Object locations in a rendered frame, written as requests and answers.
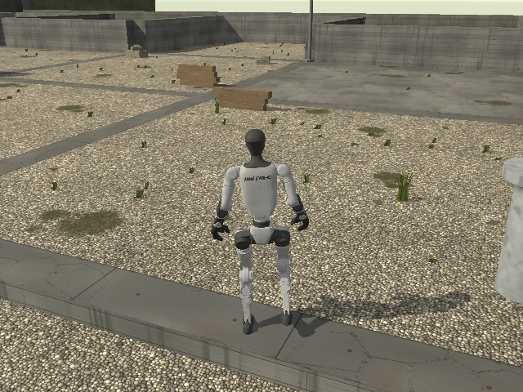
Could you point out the robot left forearm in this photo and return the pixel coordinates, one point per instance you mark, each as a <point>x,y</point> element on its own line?
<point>220,216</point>

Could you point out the robot left hand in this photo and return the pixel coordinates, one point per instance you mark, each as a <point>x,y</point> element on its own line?
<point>214,231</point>

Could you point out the left robot foot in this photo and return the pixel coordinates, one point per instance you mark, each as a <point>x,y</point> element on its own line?
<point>248,327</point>

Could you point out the robot left upper arm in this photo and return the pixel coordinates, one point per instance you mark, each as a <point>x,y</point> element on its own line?
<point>228,188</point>

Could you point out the right robot foot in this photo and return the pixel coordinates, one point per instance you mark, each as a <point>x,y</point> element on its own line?
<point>287,318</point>

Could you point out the robot foot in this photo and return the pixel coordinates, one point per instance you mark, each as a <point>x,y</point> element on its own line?
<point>248,327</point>
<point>287,318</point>

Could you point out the robot right hand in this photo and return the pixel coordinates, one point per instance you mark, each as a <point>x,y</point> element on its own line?
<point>305,223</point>

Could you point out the robot right upper arm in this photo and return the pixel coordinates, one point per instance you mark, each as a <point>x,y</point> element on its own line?
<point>283,170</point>

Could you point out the robot right forearm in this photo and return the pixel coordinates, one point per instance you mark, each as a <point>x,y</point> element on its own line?
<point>300,210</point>

